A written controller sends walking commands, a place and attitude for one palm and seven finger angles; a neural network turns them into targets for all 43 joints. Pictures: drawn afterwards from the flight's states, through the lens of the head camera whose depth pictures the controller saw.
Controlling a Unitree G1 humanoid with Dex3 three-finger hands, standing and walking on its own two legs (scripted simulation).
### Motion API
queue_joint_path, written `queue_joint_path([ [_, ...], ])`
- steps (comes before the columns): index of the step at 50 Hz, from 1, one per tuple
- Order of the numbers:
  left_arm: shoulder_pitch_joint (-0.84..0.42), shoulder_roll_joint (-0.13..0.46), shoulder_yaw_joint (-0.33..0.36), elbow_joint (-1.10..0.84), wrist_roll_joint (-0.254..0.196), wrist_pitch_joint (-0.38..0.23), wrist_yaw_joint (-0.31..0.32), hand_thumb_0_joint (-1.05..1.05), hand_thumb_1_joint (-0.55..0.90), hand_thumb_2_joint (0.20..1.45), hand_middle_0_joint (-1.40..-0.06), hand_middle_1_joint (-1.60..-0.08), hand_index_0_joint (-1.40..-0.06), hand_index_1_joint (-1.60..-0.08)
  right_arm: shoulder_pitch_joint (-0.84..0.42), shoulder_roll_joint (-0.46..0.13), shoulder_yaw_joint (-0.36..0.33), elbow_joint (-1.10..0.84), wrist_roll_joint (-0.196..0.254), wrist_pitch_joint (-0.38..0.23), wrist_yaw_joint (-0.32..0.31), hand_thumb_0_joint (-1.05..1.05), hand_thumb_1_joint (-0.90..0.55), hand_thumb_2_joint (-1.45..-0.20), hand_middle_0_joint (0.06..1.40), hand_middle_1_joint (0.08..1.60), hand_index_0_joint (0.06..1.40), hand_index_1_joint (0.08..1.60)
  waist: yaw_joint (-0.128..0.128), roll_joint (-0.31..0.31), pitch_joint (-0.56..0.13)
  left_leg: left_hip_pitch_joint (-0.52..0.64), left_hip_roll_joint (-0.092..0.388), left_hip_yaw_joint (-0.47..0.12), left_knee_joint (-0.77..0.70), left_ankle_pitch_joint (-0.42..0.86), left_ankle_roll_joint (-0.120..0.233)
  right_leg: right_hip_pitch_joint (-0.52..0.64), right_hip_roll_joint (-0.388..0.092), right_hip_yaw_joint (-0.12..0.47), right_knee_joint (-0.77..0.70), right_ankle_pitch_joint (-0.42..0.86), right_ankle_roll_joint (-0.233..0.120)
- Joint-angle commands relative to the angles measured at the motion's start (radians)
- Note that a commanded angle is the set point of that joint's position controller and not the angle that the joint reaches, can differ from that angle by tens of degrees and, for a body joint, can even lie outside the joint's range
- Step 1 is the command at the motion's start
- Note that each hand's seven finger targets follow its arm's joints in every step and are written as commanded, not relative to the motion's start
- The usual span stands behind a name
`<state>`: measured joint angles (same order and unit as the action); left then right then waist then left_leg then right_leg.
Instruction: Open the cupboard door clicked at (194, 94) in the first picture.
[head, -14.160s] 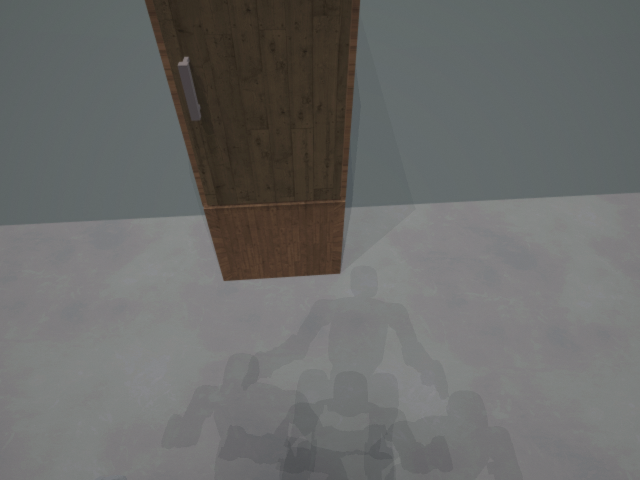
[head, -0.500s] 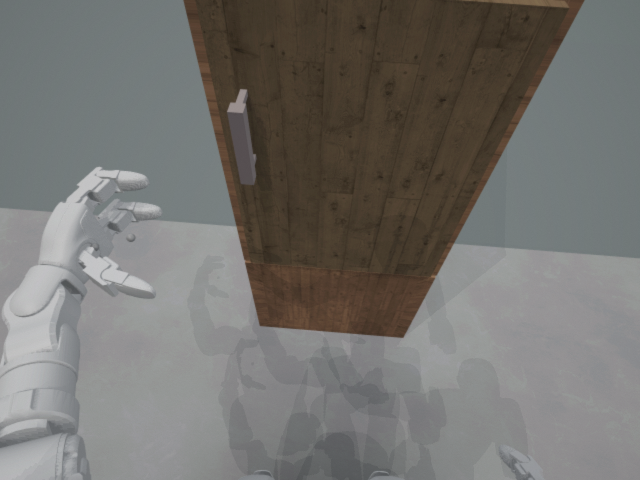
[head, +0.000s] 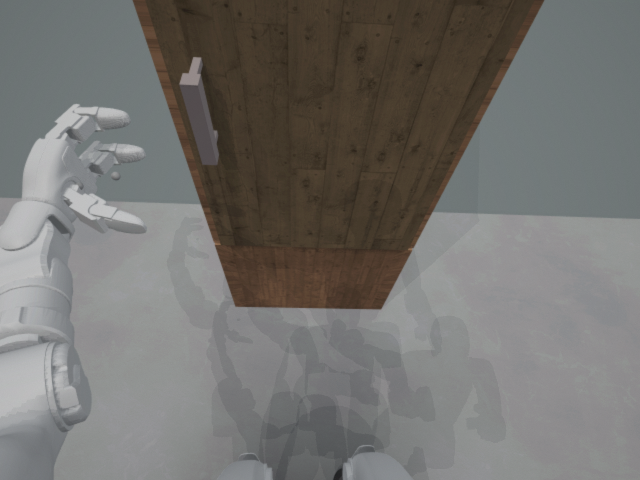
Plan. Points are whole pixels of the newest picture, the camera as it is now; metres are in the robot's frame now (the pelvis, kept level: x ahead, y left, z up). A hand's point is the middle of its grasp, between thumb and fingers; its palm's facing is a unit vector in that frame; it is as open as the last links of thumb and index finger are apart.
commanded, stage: move the hooked fingers beside the handle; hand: left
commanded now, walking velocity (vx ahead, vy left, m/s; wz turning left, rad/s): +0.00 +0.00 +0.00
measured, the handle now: (203, 114) +0.57 +0.14 +0.09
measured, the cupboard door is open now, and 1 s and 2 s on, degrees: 0 0 0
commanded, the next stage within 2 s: slide the fingers in behind the handle in 1.28 s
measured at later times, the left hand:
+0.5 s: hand (140, 130) +0.53 +0.22 +0.10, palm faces -0.06 -1.00 +0.02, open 14.0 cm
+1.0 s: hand (144, 136) +0.53 +0.21 +0.09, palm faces -0.06 -1.00 +0.00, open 14.0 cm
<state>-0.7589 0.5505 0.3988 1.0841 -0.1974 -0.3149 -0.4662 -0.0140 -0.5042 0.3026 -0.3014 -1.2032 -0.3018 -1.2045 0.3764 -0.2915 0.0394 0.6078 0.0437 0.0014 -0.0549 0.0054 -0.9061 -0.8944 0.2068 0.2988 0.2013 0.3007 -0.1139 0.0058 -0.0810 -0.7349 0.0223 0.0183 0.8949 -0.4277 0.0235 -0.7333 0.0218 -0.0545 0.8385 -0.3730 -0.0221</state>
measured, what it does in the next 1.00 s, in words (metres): stands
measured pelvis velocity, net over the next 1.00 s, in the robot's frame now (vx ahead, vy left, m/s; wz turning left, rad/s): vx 0.02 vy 0.02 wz -0.02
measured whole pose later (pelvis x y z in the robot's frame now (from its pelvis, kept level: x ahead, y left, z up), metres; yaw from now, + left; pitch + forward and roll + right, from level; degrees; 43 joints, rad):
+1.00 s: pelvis +0.02 +0.02 -0.01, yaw -1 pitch +20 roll -4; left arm -0.93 0.57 0.39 1.18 -0.12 -0.32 -0.35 -0.01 -0.50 0.30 -0.30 -1.20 -0.30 -1.20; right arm 0.43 -0.27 0.04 0.60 0.01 0.09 -0.01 0.00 -0.91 -0.89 0.21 0.30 0.20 0.30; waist -0.17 0.03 -0.10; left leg -0.83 0.03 0.01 0.94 -0.47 0.04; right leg -0.81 0.03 -0.06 0.84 -0.38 0.00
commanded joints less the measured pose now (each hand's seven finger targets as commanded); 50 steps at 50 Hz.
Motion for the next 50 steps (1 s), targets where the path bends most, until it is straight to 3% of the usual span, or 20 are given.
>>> queue_joint_path([
  [1,-0.454,0.289,0.038,-0.189,0.001,-0.067,0.025,0.000,-0.500,0.300,-0.300,-1.200,-0.300,-1.200,0.120,-0.169,-0.065,-0.075,-0.009,-0.008,-0.009,0.000,-0.900,-0.900,0.200,0.300,0.200,0.300,-0.014,0.099,-0.404,0.198,-0.012,-0.044,-0.095,0.338,0.013,0.201,0.013,0.049,-0.076,0.313,0.002],
  [6,-0.534,0.329,0.050,-0.123,0.024,-0.072,0.044,0.000,-0.500,0.300,-0.300,-1.200,-0.300,-1.200,0.145,-0.176,-0.061,-0.062,-0.014,0.004,-0.009,0.000,-0.900,-0.900,0.200,0.300,0.200,0.300,-0.040,0.082,-0.389,0.159,-0.009,-0.049,-0.085,0.299,0.016,0.184,0.016,0.053,-0.076,0.280,0.005],
  [8,-0.569,0.356,0.062,-0.127,0.033,-0.078,0.047,0.000,-0.500,0.300,-0.300,-1.200,-0.300,-1.200,0.162,-0.179,-0.060,-0.058,-0.018,0.008,-0.008,0.000,-0.900,-0.900,0.200,0.300,0.200,0.300,-0.041,0.128,-0.434,0.191,-0.008,-0.053,-0.074,0.339,0.013,0.170,0.019,0.052,-0.065,0.299,0.002],
  [11,-0.596,0.328,0.033,-0.092,0.043,-0.070,0.049,0.000,-0.500,0.300,-0.300,-1.200,-0.300,-1.200,0.177,-0.180,-0.060,-0.051,-0.022,0.014,-0.004,0.000,-0.900,-0.900,0.200,0.300,0.200,0.300,-0.061,0.122,-0.426,0.195,-0.003,-0.060,-0.065,0.347,0.011,0.134,0.021,0.045,-0.063,0.291,0.004],
  [15,-0.629,0.372,0.060,-0.065,0.054,-0.061,0.054,0.000,-0.500,0.300,-0.300,-1.200,-0.300,-1.200,0.205,-0.186,-0.058,-0.045,-0.029,0.024,-0.001,0.000,-0.900,-0.900,0.200,0.300,0.200,0.300,-0.066,0.148,-0.450,0.202,0.000,-0.061,-0.050,0.388,0.011,0.123,0.024,0.043,-0.056,0.318,0.003],
  [17,-0.640,0.377,0.069,-0.062,0.055,-0.062,0.062,0.000,-0.500,0.300,-0.300,-1.200,-0.300,-1.200,0.219,-0.188,-0.059,-0.046,-0.034,0.029,0.001,0.000,-0.900,-0.900,0.200,0.300,0.200,0.300,-0.070,0.122,-0.459,0.211,0.003,-0.071,-0.044,0.421,0.011,0.122,0.029,0.035,-0.049,0.332,0.001],
  [19,-0.651,0.361,0.058,-0.077,0.064,-0.065,0.066,0.000,-0.500,0.300,-0.300,-1.200,-0.300,-1.200,0.231,-0.186,-0.061,-0.043,-0.038,0.035,0.007,0.000,-0.900,-0.900,0.200,0.300,0.200,0.300,-0.065,0.170,-0.500,0.258,0.007,-0.076,-0.039,0.471,0.003,0.099,0.030,0.032,-0.044,0.345,0.001],
  [20,-0.650,0.332,0.038,-0.070,0.064,-0.061,0.068,0.000,-0.500,0.300,-0.300,-1.200,-0.300,-1.200,0.233,-0.184,-0.061,-0.042,-0.038,0.039,0.011,0.000,-0.900,-0.900,0.200,0.300,0.200,0.300,-0.077,0.174,-0.488,0.265,0.009,-0.074,-0.035,0.479,0.003,0.078,0.031,0.029,-0.048,0.343,0.002],
  [24,-0.714,0.358,0.043,-0.017,0.081,-0.043,0.090,0.000,-0.500,0.300,-0.300,-1.200,-0.300,-1.200,0.252,-0.191,-0.055,-0.034,-0.042,0.049,0.011,0.000,-0.900,-0.900,0.200,0.300,0.200,0.300,-0.102,0.153,-0.441,0.222,0.012,-0.079,-0.031,0.440,0.006,0.045,0.033,0.026,-0.049,0.313,0.005],
  [26,-0.699,0.388,0.064,-0.020,0.095,-0.045,0.102,0.000,-0.500,0.300,-0.300,-1.200,-0.300,-1.200,0.262,-0.193,-0.056,-0.043,-0.047,0.052,0.014,0.000,-0.900,-0.900,0.200,0.300,0.200,0.300,-0.092,0.136,-0.457,0.200,0.008,-0.078,-0.033,0.428,0.009,0.079,0.034,0.028,-0.045,0.317,0.004],
  [27,-0.685,0.386,0.075,-0.054,0.090,-0.057,0.102,0.000,-0.500,0.300,-0.300,-1.200,-0.300,-1.200,0.268,-0.192,-0.057,-0.050,-0.052,0.052,0.016,0.000,-0.900,-0.900,0.200,0.300,0.200,0.300,-0.078,0.181,-0.500,0.242,0.008,-0.080,-0.028,0.489,0.004,0.079,0.036,0.024,-0.034,0.347,-0.003],
  [29,-0.630,0.418,0.104,-0.069,0.091,-0.064,0.099,0.000,-0.500,0.300,-0.300,-1.200,-0.300,-1.200,0.269,-0.191,-0.060,-0.057,-0.051,0.061,0.021,0.000,-0.900,-0.900,0.200,0.300,0.200,0.300,-0.062,0.172,-0.537,0.260,0.014,-0.075,-0.022,0.541,-0.001,0.105,0.037,0.025,-0.031,0.387,0.000],
  [31,-0.622,0.355,0.063,-0.078,0.087,-0.062,0.091,0.000,-0.500,0.300,-0.300,-1.200,-0.300,-1.200,0.263,-0.185,-0.060,-0.061,-0.048,0.067,0.029,0.000,-0.900,-0.900,0.200,0.300,0.200,0.300,-0.067,0.185,-0.514,0.272,0.015,-0.075,-0.025,0.545,-0.002,0.081,0.041,0.019,-0.036,0.375,0.000],
  [33,-0.617,0.394,0.098,-0.094,0.078,-0.063,0.089,0.000,-0.500,0.300,-0.300,-1.200,-0.300,-1.200,0.267,-0.190,-0.065,-0.062,-0.047,0.076,0.026,0.000,-0.900,-0.900,0.200,0.300,0.200,0.300,-0.062,0.174,-0.523,0.281,0.018,-0.073,-0.025,0.565,0.000,0.097,0.044,0.022,-0.038,0.397,0.001],
  [36,-0.611,0.351,0.069,-0.121,0.075,-0.060,0.090,0.000,-0.500,0.300,-0.300,-1.200,-0.300,-1.200,0.262,-0.184,-0.065,-0.066,-0.045,0.080,0.029,0.000,-0.900,-0.900,0.200,0.300,0.200,0.300,-0.062,0.174,-0.505,0.289,0.019,-0.079,-0.034,0.558,-0.003,0.084,0.044,0.013,-0.042,0.375,0.001],
  [38,-0.635,0.353,0.078,-0.176,0.066,-0.077,0.097,0.000,-0.500,0.300,-0.300,-1.200,-0.300,-1.200,0.262,-0.182,-0.070,-0.060,-0.047,0.081,0.030,0.000,-0.900,-0.900,0.200,0.300,0.200,0.300,-0.059,0.220,-0.535,0.348,0.024,-0.086,-0.027,0.623,-0.009,0.072,0.046,0.014,-0.043,0.390,-0.001],
  [42,-0.628,0.280,0.032,-0.128,0.057,-0.070,0.105,0.000,-0.500,0.300,-0.300,-1.200,-0.300,-1.200,0.258,-0.177,-0.069,-0.043,-0.045,0.083,0.032,0.000,-0.900,-0.900,0.200,0.300,0.200,0.300,-0.084,0.166,-0.464,0.323,0.023,-0.087,-0.030,0.587,-0.004,0.051,0.048,0.007,-0.051,0.372,0.000],
  [44,-0.617,0.290,0.040,-0.136,0.067,-0.069,0.109,0.000,-0.500,0.300,-0.300,-1.200,-0.300,-1.200,0.253,-0.178,-0.072,-0.043,-0.045,0.083,0.032,0.000,-0.900,-0.900,0.200,0.300,0.200,0.300,-0.070,0.187,-0.491,0.341,0.023,-0.090,-0.029,0.600,-0.009,0.048,0.044,0.009,-0.048,0.368,0.000],
  [47,-0.626,0.217,-0.012,-0.129,0.062,-0.071,0.117,0.000,-0.500,0.300,-0.300,-1.200,-0.300,-1.200,0.243,-0.171,-0.068,-0.043,-0.045,0.080,0.035,0.000,-0.900,-0.900,0.200,0.300,0.200,0.300,-0.081,0.190,-0.446,0.345,0.023,-0.097,-0.031,0.595,-0.011,0.016,0.044,0.002,-0.048,0.344,-0.003],
  [50,-0.643,0.238,0.002,-0.114,0.068,-0.072,0.130,0.000,-0.500,0.300,-0.300,-1.200,-0.300,-1.200,0.234,-0.175,-0.070,-0.041,-0.045,0.078,0.033,0.000,-0.900,-0.900,0.200,0.300,0.200,0.300,-0.081,0.152,-0.455,0.314,0.019,-0.095,-0.030,0.543,-0.008,0.031,0.040,0.008,-0.045,0.335,0.001],
])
